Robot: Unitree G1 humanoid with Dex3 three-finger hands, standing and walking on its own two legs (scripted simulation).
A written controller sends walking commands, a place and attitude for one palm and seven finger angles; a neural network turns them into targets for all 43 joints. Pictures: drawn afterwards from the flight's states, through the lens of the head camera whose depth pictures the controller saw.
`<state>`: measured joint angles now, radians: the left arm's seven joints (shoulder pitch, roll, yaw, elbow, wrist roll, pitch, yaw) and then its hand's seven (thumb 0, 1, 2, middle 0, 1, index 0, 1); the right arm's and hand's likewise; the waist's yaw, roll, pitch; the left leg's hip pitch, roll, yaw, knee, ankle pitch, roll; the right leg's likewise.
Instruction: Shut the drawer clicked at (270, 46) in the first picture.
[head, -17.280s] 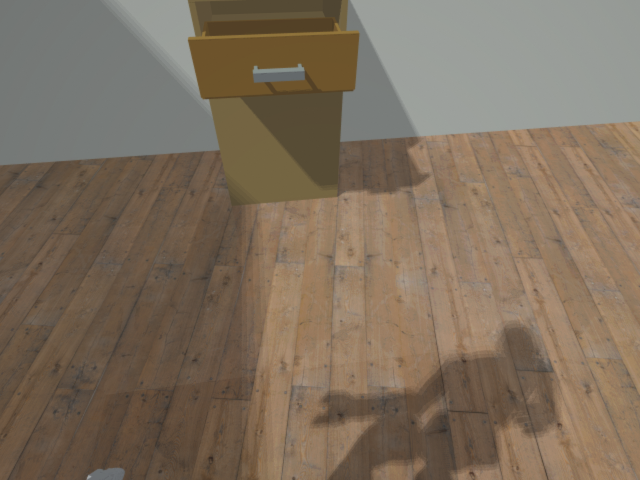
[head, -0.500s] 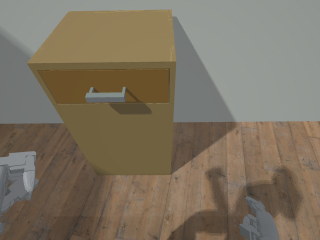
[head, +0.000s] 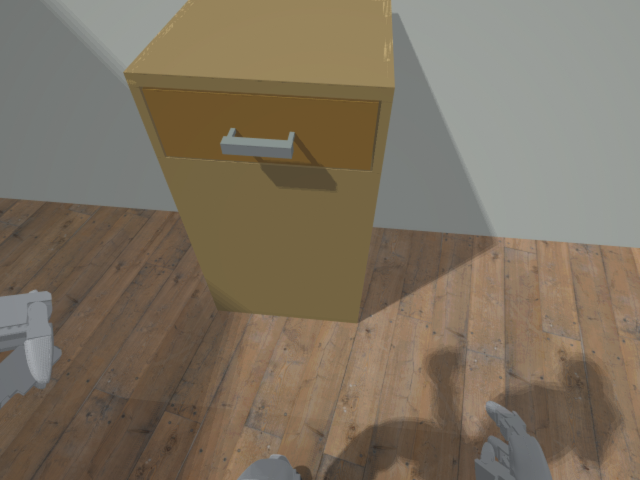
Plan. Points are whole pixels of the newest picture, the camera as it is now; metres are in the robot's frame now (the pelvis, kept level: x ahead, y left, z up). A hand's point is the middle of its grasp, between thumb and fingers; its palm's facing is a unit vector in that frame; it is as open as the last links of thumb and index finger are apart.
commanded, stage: step back with the hand held close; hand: left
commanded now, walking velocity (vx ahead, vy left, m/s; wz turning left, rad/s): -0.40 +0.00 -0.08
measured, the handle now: (259, 140) +0.70 +0.18 +0.01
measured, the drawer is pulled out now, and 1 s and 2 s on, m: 0.00 0.00 0.00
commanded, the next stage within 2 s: stop stepping back and stand still in 0.22 s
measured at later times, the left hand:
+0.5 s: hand (34, 437) +0.12 +0.22 +0.18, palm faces +0.26 -0.84 -0.48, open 3.2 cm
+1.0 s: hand out of the picture +0.07 +0.24 +0.19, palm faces +0.36 -0.85 -0.39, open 3.3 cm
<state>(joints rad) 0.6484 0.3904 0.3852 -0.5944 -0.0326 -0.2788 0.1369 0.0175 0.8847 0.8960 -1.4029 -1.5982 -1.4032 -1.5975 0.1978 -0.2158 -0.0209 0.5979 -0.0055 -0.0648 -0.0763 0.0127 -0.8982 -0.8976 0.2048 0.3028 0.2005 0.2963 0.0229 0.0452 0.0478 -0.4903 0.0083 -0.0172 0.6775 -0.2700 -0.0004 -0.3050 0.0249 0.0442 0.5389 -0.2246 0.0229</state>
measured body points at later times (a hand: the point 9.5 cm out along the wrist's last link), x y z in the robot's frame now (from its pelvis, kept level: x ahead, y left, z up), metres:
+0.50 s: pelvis -0.09 +0.00 +0.00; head -0.08 +0.00 +0.45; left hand +0.10 +0.26 +0.20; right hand +0.05 -0.26 -0.07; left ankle +0.01 +0.09 -0.73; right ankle -0.13 -0.12 -0.73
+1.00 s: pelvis -0.15 +0.01 -0.01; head -0.17 +0.02 +0.44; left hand +0.04 +0.28 +0.21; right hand -0.01 -0.22 -0.08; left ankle +0.01 +0.09 -0.73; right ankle -0.17 -0.09 -0.69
